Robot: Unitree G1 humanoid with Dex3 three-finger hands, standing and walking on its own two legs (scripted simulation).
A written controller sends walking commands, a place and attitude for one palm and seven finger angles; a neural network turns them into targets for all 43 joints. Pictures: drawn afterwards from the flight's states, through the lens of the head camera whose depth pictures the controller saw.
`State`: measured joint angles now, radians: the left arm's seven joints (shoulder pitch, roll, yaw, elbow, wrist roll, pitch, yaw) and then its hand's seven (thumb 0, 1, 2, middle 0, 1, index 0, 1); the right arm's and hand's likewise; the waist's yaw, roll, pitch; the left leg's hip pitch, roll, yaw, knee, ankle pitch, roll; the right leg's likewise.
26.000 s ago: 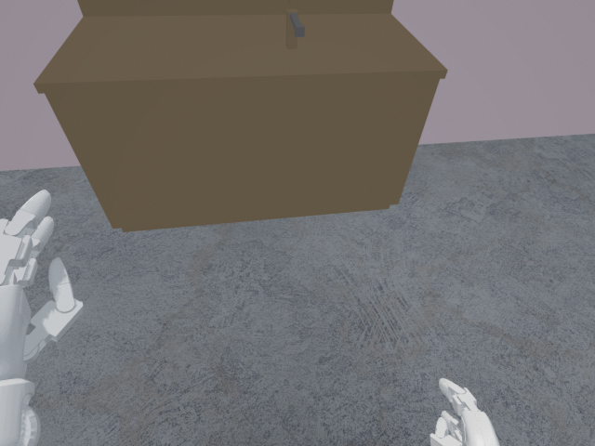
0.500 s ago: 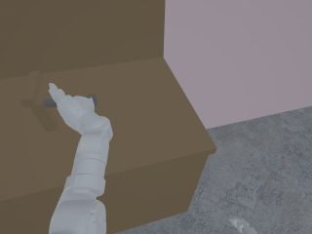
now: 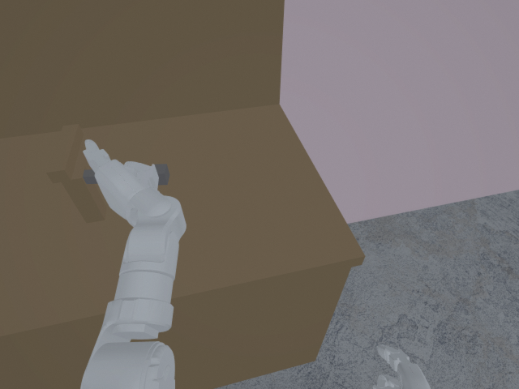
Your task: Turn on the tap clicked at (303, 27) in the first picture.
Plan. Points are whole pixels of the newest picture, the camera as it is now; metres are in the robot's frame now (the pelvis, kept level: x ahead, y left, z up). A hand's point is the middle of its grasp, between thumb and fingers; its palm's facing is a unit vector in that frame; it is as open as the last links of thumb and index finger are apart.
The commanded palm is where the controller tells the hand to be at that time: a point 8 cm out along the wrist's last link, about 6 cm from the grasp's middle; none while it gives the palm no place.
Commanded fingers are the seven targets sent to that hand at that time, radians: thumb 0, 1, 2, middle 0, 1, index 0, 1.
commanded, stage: lift the hand up off the lever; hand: left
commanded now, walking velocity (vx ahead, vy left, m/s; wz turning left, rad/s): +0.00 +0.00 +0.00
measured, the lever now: (160, 174) +0.46 +0.23 +0.09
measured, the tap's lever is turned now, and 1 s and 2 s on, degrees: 79 79 79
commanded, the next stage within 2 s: draw the hand back beside the body in 0.40 s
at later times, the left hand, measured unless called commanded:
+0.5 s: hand (150, 170) +0.38 +0.20 +0.16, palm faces +0.79 -0.62 -0.02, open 7.8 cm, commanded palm +0.33 +0.22 +0.16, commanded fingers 0.00 0.90 0.90 -0.15 -0.15 -0.15 -0.15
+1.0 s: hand (123, 219) +0.28 +0.21 +0.17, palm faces +0.29 -0.93 -0.24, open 7.7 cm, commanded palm +0.26 +0.24 +0.17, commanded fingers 0.00 0.90 0.90 -0.18 -0.23 -0.18 -0.23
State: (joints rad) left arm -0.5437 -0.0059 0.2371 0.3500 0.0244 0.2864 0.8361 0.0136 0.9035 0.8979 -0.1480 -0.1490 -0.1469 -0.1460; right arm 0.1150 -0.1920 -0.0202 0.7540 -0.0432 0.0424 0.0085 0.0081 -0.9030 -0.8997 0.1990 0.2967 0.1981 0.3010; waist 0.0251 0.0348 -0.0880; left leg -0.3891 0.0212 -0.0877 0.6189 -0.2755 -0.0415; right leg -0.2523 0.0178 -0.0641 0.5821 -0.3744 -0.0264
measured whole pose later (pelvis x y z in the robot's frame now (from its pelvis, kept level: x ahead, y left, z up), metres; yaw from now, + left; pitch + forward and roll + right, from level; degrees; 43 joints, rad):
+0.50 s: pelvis +0.00 +0.00 +0.00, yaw +0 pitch +1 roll -1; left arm -0.54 0.00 0.23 0.33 0.00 0.32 0.82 0.01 0.90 0.90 -0.15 -0.15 -0.15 -0.15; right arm 0.09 -0.19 -0.01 0.76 -0.03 0.04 0.00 0.01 -0.90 -0.90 0.20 0.30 0.20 0.30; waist 0.04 0.04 -0.08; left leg -0.35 0.02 -0.09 0.58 -0.25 -0.05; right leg -0.21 0.02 -0.07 0.55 -0.35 -0.03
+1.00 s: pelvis -0.01 +0.00 +0.01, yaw -2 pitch -5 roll -1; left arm 0.04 0.31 0.12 -0.10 -0.07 -0.05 0.15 0.01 0.90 0.90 -0.17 -0.20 -0.17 -0.20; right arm 0.20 -0.25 0.00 0.66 0.01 -0.02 -0.06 0.01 -0.90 -0.90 0.20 0.30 0.20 0.30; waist 0.05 0.05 0.04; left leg -0.17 0.03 -0.05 0.46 -0.21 -0.03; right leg -0.04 0.02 -0.03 0.41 -0.29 -0.02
